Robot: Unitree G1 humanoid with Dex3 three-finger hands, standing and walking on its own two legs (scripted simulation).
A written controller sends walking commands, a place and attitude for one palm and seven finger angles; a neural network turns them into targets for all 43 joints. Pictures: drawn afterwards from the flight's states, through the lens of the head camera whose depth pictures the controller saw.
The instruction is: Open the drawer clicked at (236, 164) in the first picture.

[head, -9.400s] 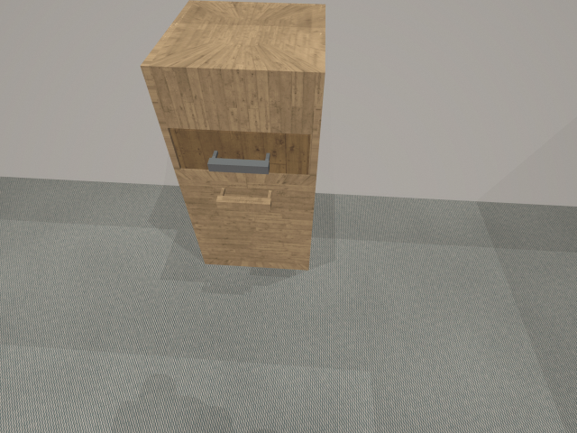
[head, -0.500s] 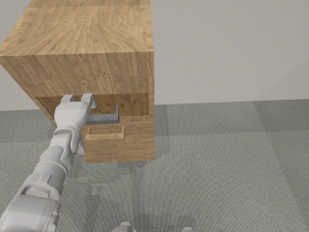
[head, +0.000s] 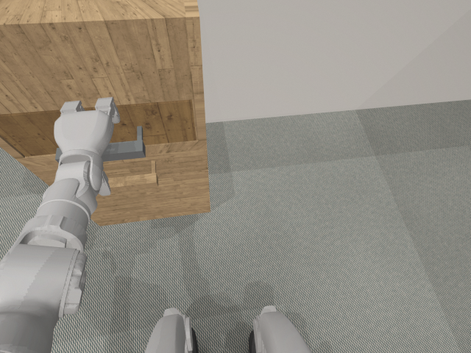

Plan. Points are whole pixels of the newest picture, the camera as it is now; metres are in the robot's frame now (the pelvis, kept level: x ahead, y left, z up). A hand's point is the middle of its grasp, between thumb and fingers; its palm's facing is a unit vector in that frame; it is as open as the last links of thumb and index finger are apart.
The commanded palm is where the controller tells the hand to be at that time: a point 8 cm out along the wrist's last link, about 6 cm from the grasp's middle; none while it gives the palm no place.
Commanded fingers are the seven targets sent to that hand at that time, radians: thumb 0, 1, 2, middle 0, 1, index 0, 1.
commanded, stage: move the hooked fingers above the handle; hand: left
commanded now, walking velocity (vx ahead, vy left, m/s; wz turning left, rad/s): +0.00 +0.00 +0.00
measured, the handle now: (102, 143) +0.54 +0.24 -0.08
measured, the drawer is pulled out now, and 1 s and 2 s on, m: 0.00 0.00 0.00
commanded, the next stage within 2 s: lower the fingers behind the handle in 0.64 s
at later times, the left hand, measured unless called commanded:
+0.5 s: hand (91, 149) +0.49 +0.23 -0.02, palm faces -0.06 -0.05 -1.00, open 13.8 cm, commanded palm +0.48 +0.22 +0.04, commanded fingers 0.00 -0.50 0.30 -0.30 -1.20 -0.30 -1.20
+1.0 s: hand (94, 157) +0.48 +0.23 -0.04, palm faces -0.10 -0.05 -0.99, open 13.8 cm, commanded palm +0.47 +0.22 +0.02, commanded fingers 0.00 -0.50 0.30 -0.30 -1.20 -0.30 -1.20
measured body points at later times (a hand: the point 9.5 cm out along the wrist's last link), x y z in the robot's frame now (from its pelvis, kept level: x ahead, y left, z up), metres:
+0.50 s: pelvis +0.01 +0.01 +0.00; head +0.14 +0.02 +0.43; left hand +0.49 +0.23 +0.04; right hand +0.03 -0.27 -0.12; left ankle +0.03 +0.12 -0.65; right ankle +0.00 -0.12 -0.65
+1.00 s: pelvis +0.01 +0.01 +0.00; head +0.14 +0.02 +0.43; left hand +0.48 +0.23 +0.02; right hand +0.02 -0.26 -0.13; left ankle +0.03 +0.12 -0.65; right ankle +0.00 -0.12 -0.65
